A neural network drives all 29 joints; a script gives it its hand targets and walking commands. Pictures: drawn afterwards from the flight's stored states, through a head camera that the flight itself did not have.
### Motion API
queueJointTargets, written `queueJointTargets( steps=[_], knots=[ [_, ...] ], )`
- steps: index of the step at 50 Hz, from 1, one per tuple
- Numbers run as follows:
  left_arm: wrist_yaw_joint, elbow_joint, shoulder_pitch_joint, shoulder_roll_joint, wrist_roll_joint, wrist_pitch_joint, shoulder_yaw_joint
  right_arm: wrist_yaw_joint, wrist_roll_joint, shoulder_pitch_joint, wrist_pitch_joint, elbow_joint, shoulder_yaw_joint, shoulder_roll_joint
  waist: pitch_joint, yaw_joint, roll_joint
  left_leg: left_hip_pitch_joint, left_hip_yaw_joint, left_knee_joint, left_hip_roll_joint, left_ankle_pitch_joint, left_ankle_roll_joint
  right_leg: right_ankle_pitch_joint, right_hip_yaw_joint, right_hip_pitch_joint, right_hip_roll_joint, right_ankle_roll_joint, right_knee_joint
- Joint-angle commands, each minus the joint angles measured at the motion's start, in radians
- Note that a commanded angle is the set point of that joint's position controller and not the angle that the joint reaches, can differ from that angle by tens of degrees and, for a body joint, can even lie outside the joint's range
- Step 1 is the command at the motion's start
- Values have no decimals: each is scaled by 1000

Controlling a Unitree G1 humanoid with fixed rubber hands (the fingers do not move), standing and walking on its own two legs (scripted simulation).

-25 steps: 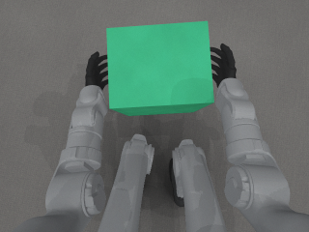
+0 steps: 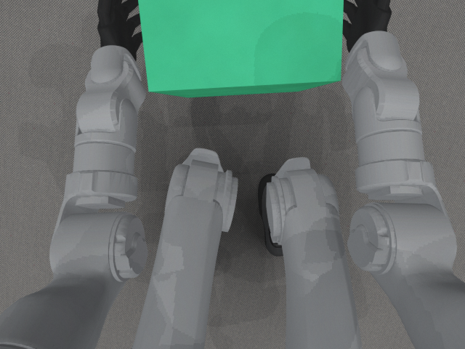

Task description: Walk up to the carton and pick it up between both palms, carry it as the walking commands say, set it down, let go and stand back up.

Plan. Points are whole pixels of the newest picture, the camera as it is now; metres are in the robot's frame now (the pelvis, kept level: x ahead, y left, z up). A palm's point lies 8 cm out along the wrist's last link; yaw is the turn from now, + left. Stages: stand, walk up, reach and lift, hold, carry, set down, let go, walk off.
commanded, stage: set down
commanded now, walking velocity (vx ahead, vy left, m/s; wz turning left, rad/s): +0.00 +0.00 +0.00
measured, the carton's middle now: (240, 30) +0.54 +0.04 -0.22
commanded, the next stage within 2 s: none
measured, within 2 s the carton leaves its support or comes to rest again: rests again in 0.70 s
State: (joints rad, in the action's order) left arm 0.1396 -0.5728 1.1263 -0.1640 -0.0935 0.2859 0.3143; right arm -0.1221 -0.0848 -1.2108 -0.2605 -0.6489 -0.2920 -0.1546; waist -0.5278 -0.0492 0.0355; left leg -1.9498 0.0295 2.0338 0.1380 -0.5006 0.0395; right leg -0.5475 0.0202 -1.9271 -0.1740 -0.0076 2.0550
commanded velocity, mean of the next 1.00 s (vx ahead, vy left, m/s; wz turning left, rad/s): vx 0.00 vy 0.00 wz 0.00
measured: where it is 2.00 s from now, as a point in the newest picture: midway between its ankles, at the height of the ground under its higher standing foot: (235, 223)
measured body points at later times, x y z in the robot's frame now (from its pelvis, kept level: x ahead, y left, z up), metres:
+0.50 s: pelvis +0.01 +0.00 -0.05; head +0.37 +0.02 +0.21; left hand +0.53 +0.20 -0.21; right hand +0.57 -0.12 -0.20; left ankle +0.15 +0.11 -0.39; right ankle +0.14 -0.09 -0.39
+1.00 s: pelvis +0.01 +0.00 -0.06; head +0.36 +0.02 +0.21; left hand +0.53 +0.20 -0.22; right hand +0.56 -0.12 -0.21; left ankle +0.15 +0.11 -0.39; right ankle +0.14 -0.09 -0.39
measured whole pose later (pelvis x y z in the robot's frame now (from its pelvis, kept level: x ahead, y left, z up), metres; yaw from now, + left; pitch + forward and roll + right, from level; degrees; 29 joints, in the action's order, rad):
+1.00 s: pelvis +0.01 +0.00 -0.06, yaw -1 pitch +25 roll +1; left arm 0.14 -0.87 1.28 -0.24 -0.12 0.20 0.26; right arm -0.14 -0.11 -1.38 -0.19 -0.94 -0.24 -0.23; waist -0.52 -0.06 0.03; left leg -2.12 -0.01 2.22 0.11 -0.53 0.03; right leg -0.56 0.03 -2.11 -0.18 -0.01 2.24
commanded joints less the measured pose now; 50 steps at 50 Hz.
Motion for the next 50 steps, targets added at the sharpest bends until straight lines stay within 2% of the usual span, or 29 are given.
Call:
queueJointTargets(
  steps=[1,2,3,4,5,6,7,9,10,11,13,14,16,18,22,25,28,33,34,37,38,39,40,42,46,47,48,49,50],
  knots=[
    [-143,194,851,748,-102,-48,-550,124,-82,-742,15,150,548,809,2108,-21,-16,756,-58,-167,-12,267,-21,204,-17,594,14,14,-200],
    [-145,168,830,728,-69,-52,-537,125,-92,-764,23,112,539,817,2044,-83,-41,716,-57,-163,-13,240,-28,170,-23,540,15,18,-182],
    [-148,157,860,765,-83,-53,-534,130,-81,-751,23,90,522,830,2048,-32,-34,715,-57,-174,-10,212,-19,152,-2,532,5,19,-190],
    [-154,96,849,781,-64,-55,-512,137,-64,-749,22,14,487,830,1952,-56,-62,661,-59,-170,-14,187,-15,119,-9,469,8,25,-174],
    [-160,44,826,775,-61,-52,-502,146,-57,-754,20,-8,483,840,1917,-33,-42,635,-37,-170,-17,139,-25,78,-5,442,9,27,-164],
    [-172,-5,807,787,-53,-47,-483,155,-53,-758,20,-63,484,837,1847,-55,-22,595,-51,-158,-16,128,-26,55,-21,427,20,26,-180],
    [-183,8,872,804,-74,-54,-469,163,-40,-764,21,-73,456,840,1849,-30,6,568,-51,-150,-18,117,-21,48,3,410,16,23,-166],
    [-204,-63,847,816,-27,-56,-439,181,-38,-766,17,-121,441,903,1825,-71,-13,519,-65,-133,-14,102,-35,33,1,382,13,20,-152],
    [-213,-33,899,847,-44,-63,-451,191,-20,-762,20,-99,424,912,1806,-24,-4,498,-66,-113,-15,136,-31,73,-8,381,6,28,-144],
    [-221,-37,917,845,-44,-67,-467,195,-27,-766,24,-137,435,901,1875,-21,-15,518,-59,-96,-16,159,-31,103,5,388,17,22,-117],
    [-229,-26,946,851,-73,-70,-470,198,-50,-828,23,-87,454,919,1911,-48,-3,531,-82,-80,-14,195,-26,127,6,419,10,19,-108],
    [-234,-3,954,858,-79,-69,-492,199,-50,-812,21,-80,462,916,1941,-9,-13,556,-76,-79,-17,216,-22,158,8,421,10,19,-96],
    [-229,11,947,837,-95,-68,-522,202,-81,-803,24,-87,488,934,1984,-36,-18,599,-68,-65,-8,252,-27,167,21,404,8,19,-65],
    [-221,84,1001,835,-112,-74,-559,201,-88,-794,25,-82,504,921,2029,-13,-62,633,-74,-30,-17,298,-13,216,9,397,19,27,-57],
    [-206,145,979,806,-120,-89,-564,180,-116,-816,40,20,568,961,2102,-79,0,641,-79,-18,-8,401,-23,319,8,470,15,10,-37],
    [-194,104,878,830,-130,-94,-572,170,-137,-788,50,65,601,970,2069,-56,32,637,-75,-7,-6,426,-25,365,6,491,12,2,-24],
    [-205,34,824,836,-114,-88,-556,175,-130,-767,49,27,581,946,1982,-57,9,605,-73,1,-1,383,-36,321,5,438,11,8,-33],
    [-204,88,870,813,-120,-112,-573,180,-107,-703,61,17,560,928,1990,-46,-22,611,-61,10,-3,429,-32,368,-11,431,6,13,-7],
    [-200,86,884,793,-124,-121,-583,179,-120,-716,66,4,574,915,1995,-71,-21,610,-69,2,-1,429,-23,379,-3,437,13,6,0],
    [-200,96,886,795,-127,-126,-567,164,-111,-750,77,36,564,918,1965,-39,17,566,-82,13,0,402,-29,367,-8,468,7,11,-29],
    [-201,129,898,780,-132,-131,-560,163,-100,-718,69,-7,558,908,1959,-56,7,555,-83,1,-4,391,-28,350,-15,479,10,21,-11],
    [-196,89,911,761,-133,-130,-565,160,-105,-746,71,-7,557,907,1929,-23,19,544,-75,8,-10,346,-36,313,-8,439,10,18,-13],
    [-194,62,917,754,-125,-130,-541,162,-94,-747,67,-33,539,911,1871,-62,21,518,-83,-2,-2,313,-32,272,1,411,13,20,-16],
    [-197,-51,844,783,-105,-115,-519,174,-107,-798,76,-43,528,878,1772,-79,-16,501,-83,-5,-7,257,-39,193,-4,337,16,26,-28],
    [-207,20,958,791,-110,-144,-508,180,-88,-766,90,-86,495,920,1809,-62,5,459,-80,-1,-2,278,-35,232,6,352,6,26,-17],
    [-210,-84,910,766,-102,-138,-493,177,-94,-754,89,-142,515,906,1738,-75,3,436,-82,8,-11,246,-40,206,-2,340,22,22,-23],
    [-217,-70,933,764,-109,-138,-500,178,-91,-763,91,-144,493,897,1713,-30,6,411,-70,3,-11,212,-45,179,8,316,15,23,-18],
    [-222,-78,927,778,-101,-141,-493,182,-88,-745,83,-170,494,948,1692,-72,26,398,-82,2,-10,222,-41,181,-16,323,20,30,-30],
    [-232,-85,930,775,-101,-136,-472,192,-90,-787,84,-137,479,910,1693,-77,11,374,-83,11,-8,228,-46,184,-13,302,16,28,-23]
  ],
)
